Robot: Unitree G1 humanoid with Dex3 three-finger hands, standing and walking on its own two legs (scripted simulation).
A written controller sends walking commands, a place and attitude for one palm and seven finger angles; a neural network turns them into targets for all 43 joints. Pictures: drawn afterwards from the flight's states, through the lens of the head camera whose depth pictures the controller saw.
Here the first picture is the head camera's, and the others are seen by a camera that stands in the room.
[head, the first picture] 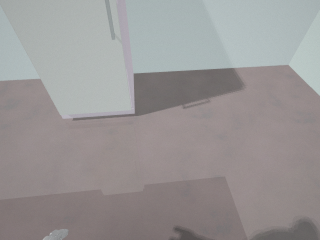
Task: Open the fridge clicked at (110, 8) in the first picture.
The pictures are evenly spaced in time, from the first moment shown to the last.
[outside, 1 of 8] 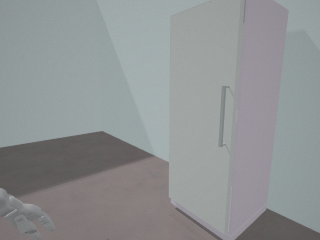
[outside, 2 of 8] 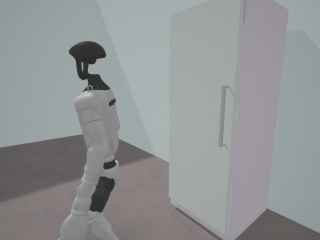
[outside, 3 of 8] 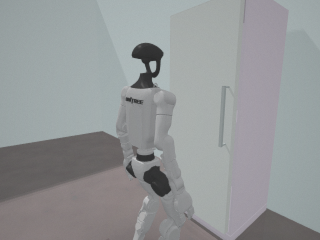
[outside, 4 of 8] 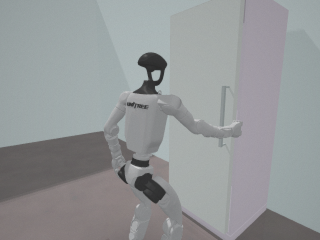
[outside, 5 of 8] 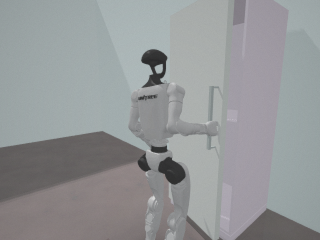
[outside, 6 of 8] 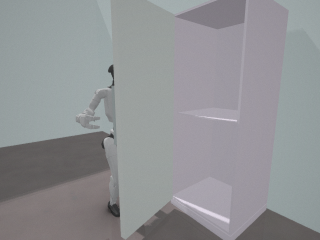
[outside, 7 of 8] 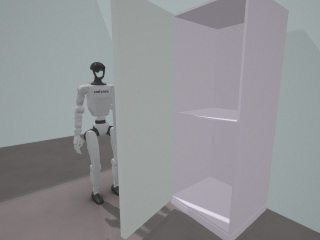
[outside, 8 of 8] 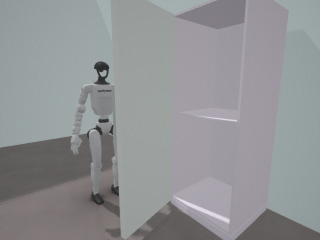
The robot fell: no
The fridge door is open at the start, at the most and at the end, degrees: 0 84 76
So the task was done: yes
